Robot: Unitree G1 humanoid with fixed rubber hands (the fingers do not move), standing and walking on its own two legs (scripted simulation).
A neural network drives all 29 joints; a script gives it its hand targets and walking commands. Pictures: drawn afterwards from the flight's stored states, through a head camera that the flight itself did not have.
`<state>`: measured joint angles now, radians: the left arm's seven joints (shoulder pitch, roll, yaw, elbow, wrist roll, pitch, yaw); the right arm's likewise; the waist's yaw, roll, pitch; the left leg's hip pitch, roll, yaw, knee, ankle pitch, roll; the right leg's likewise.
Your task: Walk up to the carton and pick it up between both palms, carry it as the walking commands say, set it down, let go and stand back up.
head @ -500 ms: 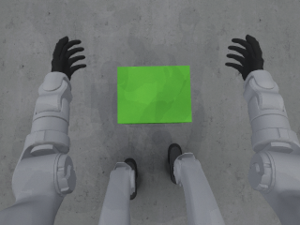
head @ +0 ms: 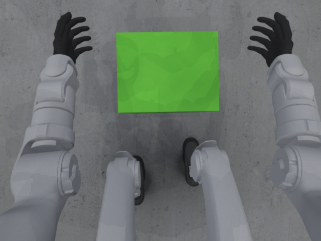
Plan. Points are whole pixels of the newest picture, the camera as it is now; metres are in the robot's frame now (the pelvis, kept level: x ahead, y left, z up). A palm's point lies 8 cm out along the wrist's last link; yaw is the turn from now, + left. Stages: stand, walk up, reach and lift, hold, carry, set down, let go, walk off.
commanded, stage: reach and lift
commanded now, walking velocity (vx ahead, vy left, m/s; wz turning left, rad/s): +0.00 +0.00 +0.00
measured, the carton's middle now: (165, 81) +0.49 -0.04 -0.39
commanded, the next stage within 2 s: none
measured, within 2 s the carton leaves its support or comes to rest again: neither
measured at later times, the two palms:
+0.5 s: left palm (93, 71) +0.52 +0.17 -0.26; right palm (243, 70) +0.48 -0.26 -0.26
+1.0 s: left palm (101, 77) +0.51 +0.17 -0.34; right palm (232, 74) +0.48 -0.26 -0.33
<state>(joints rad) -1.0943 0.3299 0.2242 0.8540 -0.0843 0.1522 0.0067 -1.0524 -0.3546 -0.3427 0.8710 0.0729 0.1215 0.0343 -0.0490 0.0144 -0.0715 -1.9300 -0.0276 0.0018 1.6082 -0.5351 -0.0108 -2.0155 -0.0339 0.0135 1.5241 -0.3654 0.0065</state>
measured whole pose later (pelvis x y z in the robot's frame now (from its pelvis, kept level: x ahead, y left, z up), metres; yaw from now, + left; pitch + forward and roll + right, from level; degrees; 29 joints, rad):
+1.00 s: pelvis -0.03 +0.00 -0.17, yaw +0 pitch +37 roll +0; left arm -1.34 0.40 0.02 1.04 -0.26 0.07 0.11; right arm -1.33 -0.44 -0.15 1.12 0.28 0.02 -0.07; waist -0.06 0.01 0.33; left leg -2.22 -0.05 0.00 2.23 -0.65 -0.02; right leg -2.32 -0.05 0.02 2.12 -0.44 0.00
